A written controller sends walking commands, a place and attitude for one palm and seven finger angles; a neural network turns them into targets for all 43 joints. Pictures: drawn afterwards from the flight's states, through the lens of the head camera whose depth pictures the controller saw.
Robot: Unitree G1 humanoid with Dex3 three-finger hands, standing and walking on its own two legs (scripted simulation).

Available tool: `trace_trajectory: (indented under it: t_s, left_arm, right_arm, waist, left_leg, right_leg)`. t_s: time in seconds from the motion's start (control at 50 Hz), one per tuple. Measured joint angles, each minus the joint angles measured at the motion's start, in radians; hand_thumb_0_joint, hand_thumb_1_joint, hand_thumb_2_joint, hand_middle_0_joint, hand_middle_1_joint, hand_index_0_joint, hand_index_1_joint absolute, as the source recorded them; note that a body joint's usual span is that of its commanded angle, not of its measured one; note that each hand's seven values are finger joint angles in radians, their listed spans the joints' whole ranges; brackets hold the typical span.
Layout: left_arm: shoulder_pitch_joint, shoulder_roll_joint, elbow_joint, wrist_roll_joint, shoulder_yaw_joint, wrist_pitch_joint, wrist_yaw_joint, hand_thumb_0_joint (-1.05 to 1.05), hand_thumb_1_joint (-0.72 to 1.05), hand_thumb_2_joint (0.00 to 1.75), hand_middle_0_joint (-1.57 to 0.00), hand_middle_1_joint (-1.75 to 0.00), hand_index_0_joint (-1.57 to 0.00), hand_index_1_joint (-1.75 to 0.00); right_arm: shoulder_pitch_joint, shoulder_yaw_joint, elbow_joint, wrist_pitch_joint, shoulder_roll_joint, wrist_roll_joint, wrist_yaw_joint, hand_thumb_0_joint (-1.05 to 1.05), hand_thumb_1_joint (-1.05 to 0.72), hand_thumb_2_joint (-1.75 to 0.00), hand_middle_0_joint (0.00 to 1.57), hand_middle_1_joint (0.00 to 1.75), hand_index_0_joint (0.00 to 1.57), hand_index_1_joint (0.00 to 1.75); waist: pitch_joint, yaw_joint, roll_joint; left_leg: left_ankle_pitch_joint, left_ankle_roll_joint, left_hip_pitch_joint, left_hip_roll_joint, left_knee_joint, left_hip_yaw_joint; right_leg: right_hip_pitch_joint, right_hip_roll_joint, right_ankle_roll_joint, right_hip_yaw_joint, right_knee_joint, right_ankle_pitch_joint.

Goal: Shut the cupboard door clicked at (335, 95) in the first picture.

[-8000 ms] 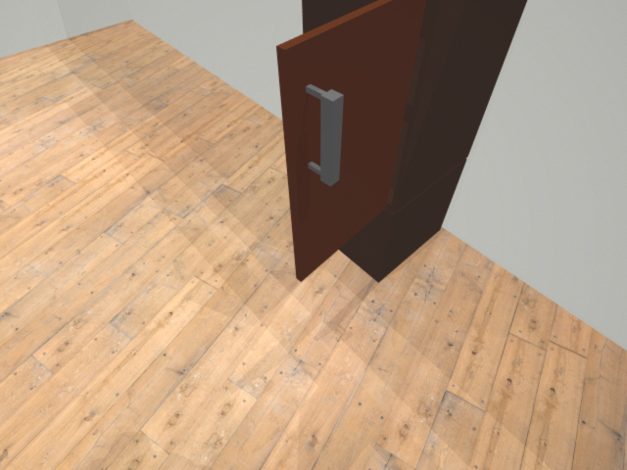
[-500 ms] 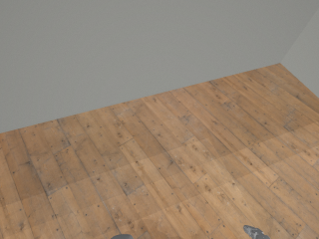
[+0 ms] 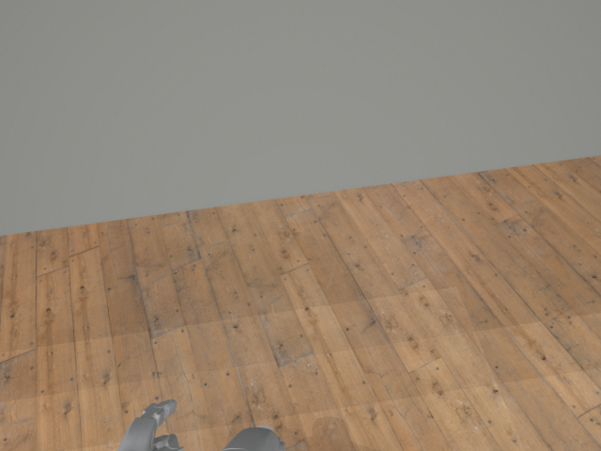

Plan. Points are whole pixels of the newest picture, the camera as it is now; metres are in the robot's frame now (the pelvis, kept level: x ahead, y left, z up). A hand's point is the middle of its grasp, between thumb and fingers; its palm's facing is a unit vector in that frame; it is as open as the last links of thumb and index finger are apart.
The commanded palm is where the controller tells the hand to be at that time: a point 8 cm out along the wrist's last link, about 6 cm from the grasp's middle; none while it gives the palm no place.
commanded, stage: walk to a spot facing it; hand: left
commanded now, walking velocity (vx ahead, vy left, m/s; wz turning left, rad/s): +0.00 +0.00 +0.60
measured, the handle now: out of the picture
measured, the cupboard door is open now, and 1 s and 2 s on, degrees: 94 94 94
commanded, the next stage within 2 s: none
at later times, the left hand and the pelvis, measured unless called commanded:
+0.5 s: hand out of the picture -0.02 +0.25 -0.18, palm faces +0.36 -0.90 -0.25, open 7.4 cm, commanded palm none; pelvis +0.01 +0.03 +0.00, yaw +19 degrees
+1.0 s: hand out of the picture +0.06 +0.22 -0.15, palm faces +0.58 -0.78 -0.22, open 7.4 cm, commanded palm none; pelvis +0.10 +0.02 +0.01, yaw +37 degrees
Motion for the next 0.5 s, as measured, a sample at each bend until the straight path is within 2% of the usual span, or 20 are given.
trace_trajectory:
  t_s: [0.06,0.12,0.2,0.3,0.34,0.36,0.38,0.42,0.46,0.5]
  left_arm:
    - [0.031,-0.016,0.009,-0.004,-0.006,0.002,0.005,0.00,0.90,0.90,-0.20,-0.30,-0.20,-0.30]
    - [0.061,-0.022,0.019,-0.005,-0.009,-0.001,0.006,0.00,0.90,0.90,-0.20,-0.30,-0.20,-0.30]
    - [0.096,-0.019,0.031,-0.001,-0.003,-0.005,0.008,0.00,0.91,0.90,-0.20,-0.30,-0.20,-0.30]
    - [0.139,0.013,0.053,0.008,0.011,0.000,0.002,0.00,0.91,0.90,-0.20,-0.30,-0.20,-0.30]
    - [0.157,0.032,0.065,0.008,0.020,0.005,-0.001,0.00,0.91,0.90,-0.20,-0.30,-0.20,-0.30]
    - [0.171,0.041,0.068,0.004,0.023,0.009,-0.004,0.00,0.91,0.90,-0.20,-0.30,-0.20,-0.30]
    - [0.172,0.052,0.076,0.000,0.028,0.017,-0.007,0.00,0.91,0.90,-0.20,-0.30,-0.20,-0.30]
    - [0.154,0.073,0.088,-0.002,0.035,0.049,-0.004,0.00,0.91,0.90,-0.20,-0.30,-0.20,-0.30]
    - [0.131,0.083,0.092,0.000,0.041,0.066,-0.001,0.01,0.91,0.90,-0.20,-0.30,-0.20,-0.30]
    - [0.103,0.085,0.086,0.002,0.045,0.069,-0.005,0.01,0.91,0.90,-0.20,-0.30,-0.20,-0.30]
  right_arm:
    - [-0.008,-0.005,0.008,0.011,-0.010,-0.001,0.009,0.01,-0.91,-0.90,0.20,0.30,0.20,0.30]
    - [-0.019,-0.002,0.010,0.017,-0.009,0.000,0.014,0.01,-0.91,-0.90,0.20,0.30,0.20,0.30]
    - [-0.045,0.005,0.010,0.022,-0.008,0.001,0.018,0.01,-0.91,-0.90,0.20,0.30,0.19,0.30]
    - [-0.097,0.017,-0.008,0.012,-0.002,0.003,0.021,0.01,-0.91,-0.90,0.19,0.30,0.19,0.30]
    - [-0.116,0.022,-0.025,0.001,0.001,0.003,0.022,0.01,-0.91,-0.90,0.19,0.30,0.19,0.30]
    - [-0.120,0.025,-0.038,-0.008,-0.001,0.002,0.024,0.01,-0.91,-0.90,0.19,0.30,0.19,0.30]
    - [-0.126,0.024,-0.049,-0.022,0.001,-0.001,0.022,0.01,-0.91,-0.90,0.20,0.30,0.19,0.30]
    - [-0.132,0.030,-0.062,-0.040,0.009,0.001,0.017,0.01,-0.91,-0.90,0.20,0.30,0.20,0.30]
    - [-0.123,0.037,-0.068,-0.046,0.016,-0.001,0.006,0.01,-0.91,-0.90,0.20,0.30,0.20,0.30]
    - [-0.110,0.042,-0.065,-0.046,0.022,-0.002,-0.004,0.01,-0.91,-0.90,0.20,0.30,0.20,0.30]
  waist:
    - [0.002,-0.006,-0.009]
    - [0.003,-0.005,-0.030]
    - [0.007,0.016,-0.051]
    - [0.015,0.052,-0.077]
    - [0.012,0.061,-0.090]
    - [0.005,0.062,-0.091]
    - [0.001,0.057,-0.099]
    - [0.006,0.063,-0.113]
    - [0.002,0.065,-0.112]
    - [-0.001,0.065,-0.106]
  left_leg:
    - [0.043,-0.025,-0.058,0.027,0.200,0.056]
    - [0.078,-0.041,-0.063,0.057,0.209,0.085]
    - [0.075,-0.046,-0.027,0.081,0.084,0.112]
    - [0.059,-0.023,0.060,0.079,-0.146,0.165]
    - [0.109,-0.007,0.110,0.066,-0.256,0.189]
    - [0.184,0.008,0.143,0.063,-0.326,0.194]
    - [0.208,0.040,0.134,0.052,-0.324,0.191]
    - [0.174,0.091,0.116,0.037,-0.282,0.178]
    - [0.167,0.107,0.123,0.031,-0.299,0.157]
    - [0.196,0.101,0.139,0.025,-0.347,0.134]
  right_leg:
    - [0.045,-0.024,-0.004,-0.038,-0.051,0.017]
    - [0.080,-0.044,-0.004,-0.079,-0.090,0.027]
    - [0.104,-0.064,-0.001,-0.135,-0.097,0.017]
    - [0.102,-0.098,0.020,-0.195,-0.032,-0.031]
    - [0.090,-0.118,0.035,-0.214,0.024,-0.065]
    - [0.070,-0.128,0.044,-0.221,0.074,-0.087]
    - [0.033,-0.137,0.061,-0.200,0.167,-0.125]
    - [-0.059,-0.114,0.078,-0.097,0.381,-0.220]
    - [-0.132,-0.087,0.087,-0.036,0.517,-0.212]
    - [-0.187,-0.073,0.094,0.009,0.581,-0.147]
